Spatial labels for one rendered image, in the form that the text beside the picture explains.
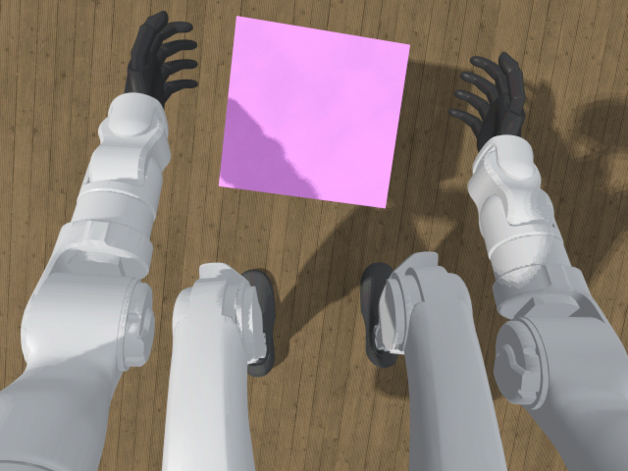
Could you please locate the robot right hand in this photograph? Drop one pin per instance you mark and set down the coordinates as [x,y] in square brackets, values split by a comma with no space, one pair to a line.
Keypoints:
[505,113]

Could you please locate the left robot upper arm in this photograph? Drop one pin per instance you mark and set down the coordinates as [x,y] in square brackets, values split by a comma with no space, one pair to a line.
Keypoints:
[83,332]

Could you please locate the robot right thigh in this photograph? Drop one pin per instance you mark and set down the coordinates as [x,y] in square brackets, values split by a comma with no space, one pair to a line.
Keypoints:
[453,423]

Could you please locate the robot left hand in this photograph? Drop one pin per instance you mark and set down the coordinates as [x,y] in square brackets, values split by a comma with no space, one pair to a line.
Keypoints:
[147,71]

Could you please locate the left robot forearm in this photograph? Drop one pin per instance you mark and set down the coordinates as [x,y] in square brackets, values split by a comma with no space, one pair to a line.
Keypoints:
[117,204]

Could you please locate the robot right shin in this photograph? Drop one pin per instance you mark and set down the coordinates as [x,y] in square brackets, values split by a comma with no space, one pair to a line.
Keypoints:
[419,259]

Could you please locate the right robot upper arm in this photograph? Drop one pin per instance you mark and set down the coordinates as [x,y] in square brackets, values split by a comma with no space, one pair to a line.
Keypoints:
[571,375]

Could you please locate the right robot forearm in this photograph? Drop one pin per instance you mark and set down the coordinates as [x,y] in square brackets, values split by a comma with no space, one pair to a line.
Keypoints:
[533,273]

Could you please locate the carton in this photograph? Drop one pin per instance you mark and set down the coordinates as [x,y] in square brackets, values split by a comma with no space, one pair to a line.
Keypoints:
[312,113]

